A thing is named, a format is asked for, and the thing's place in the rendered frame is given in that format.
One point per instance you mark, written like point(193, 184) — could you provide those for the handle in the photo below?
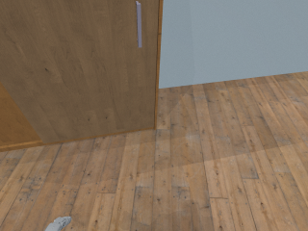
point(138, 8)

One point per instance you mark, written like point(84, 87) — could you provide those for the robot left hand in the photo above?
point(58, 224)

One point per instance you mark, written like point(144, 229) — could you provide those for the wardrobe door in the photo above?
point(74, 68)
point(14, 126)

